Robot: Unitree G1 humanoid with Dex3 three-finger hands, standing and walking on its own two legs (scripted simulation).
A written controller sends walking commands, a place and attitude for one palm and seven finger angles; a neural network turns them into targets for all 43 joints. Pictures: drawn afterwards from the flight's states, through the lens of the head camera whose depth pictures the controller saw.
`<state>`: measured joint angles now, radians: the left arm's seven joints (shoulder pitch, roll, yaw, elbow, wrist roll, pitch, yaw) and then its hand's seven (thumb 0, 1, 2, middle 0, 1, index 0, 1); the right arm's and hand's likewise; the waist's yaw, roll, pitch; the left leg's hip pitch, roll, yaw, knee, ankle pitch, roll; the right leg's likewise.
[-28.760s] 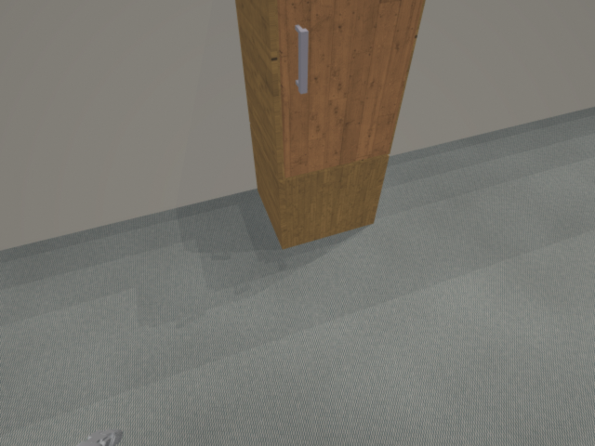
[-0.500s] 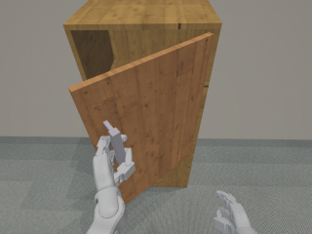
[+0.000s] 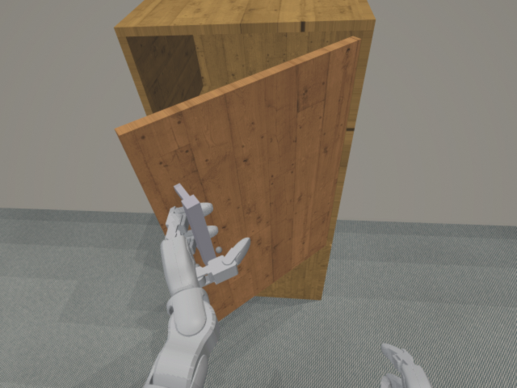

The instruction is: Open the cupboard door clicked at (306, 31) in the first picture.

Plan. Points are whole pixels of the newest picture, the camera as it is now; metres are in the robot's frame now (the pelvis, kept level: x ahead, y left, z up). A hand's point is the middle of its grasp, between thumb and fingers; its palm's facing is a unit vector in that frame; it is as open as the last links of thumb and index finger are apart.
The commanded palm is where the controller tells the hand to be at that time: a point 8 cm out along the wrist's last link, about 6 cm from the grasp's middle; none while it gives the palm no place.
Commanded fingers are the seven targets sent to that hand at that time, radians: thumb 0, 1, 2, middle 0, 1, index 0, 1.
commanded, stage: open thumb and fingers to let go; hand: left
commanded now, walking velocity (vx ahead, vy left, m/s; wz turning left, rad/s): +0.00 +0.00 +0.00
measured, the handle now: (196, 228) +0.34 +0.12 +0.09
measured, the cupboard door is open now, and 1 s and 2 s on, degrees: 41 44 42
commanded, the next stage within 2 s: slide the hand sideways off the handle in 0.44 s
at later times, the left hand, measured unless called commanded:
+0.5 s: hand (215, 248) +0.30 +0.08 +0.09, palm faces +0.29 -0.96 -0.01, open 14.5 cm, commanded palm +0.26 +0.13 +0.08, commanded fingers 0.00 -0.50 0.30 -0.15 -0.30 -0.15 -0.30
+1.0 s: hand (214, 277) +0.26 +0.08 +0.08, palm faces -0.15 -0.99 +0.01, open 16.1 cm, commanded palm +0.23 +0.15 +0.08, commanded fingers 0.00 -0.50 0.30 -0.15 -0.30 -0.15 -0.30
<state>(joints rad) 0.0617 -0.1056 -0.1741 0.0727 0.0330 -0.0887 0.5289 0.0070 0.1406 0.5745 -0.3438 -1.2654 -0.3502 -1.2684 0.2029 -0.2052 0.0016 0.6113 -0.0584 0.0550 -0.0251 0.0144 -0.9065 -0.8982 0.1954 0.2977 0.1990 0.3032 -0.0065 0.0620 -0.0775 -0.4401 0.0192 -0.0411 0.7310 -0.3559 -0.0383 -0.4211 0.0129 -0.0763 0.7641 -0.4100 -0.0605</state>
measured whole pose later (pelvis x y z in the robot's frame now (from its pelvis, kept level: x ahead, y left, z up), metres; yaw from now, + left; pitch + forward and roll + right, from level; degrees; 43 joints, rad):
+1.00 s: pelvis -0.02 +0.04 +0.00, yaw -3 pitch +2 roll +0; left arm 0.09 0.02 -0.23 0.02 -0.05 -0.13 0.11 -0.02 -0.50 0.30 -0.19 -0.37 -0.19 -0.35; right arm 0.24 -0.20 0.05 0.52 0.00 -0.02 0.00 0.01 -0.90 -0.90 0.20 0.30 0.20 0.30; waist -0.01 0.04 -0.05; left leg -0.46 0.00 0.03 0.78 -0.36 0.01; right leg -0.45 -0.01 -0.01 0.79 -0.38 0.00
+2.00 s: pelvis -0.01 +0.04 -0.02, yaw -1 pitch +5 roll -1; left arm 0.47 0.20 0.04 -0.29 -0.23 -0.18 -0.18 -0.02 -0.50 0.30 -0.15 -0.30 -0.16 -0.30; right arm 0.25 -0.22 0.04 0.48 0.03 -0.16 -0.06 0.02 -0.90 -0.90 0.20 0.30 0.20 0.30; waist 0.01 0.05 -0.09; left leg -0.56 0.01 -0.02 0.90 -0.43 0.01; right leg -0.52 0.00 -0.05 0.87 -0.44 -0.01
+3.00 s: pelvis +0.03 +0.05 +0.03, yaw -3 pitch -3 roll -1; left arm 0.48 0.33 0.29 -0.39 -0.05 -0.05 0.12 0.00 0.53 0.74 -0.20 -0.30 -0.20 -0.30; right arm 0.19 -0.23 0.03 0.62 0.00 -0.11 -0.08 0.02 -0.90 -0.90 0.20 0.30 0.20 0.30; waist 0.07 0.06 0.02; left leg -0.12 0.00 0.02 0.45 -0.27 0.02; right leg -0.09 -0.01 -0.01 0.41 -0.27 0.01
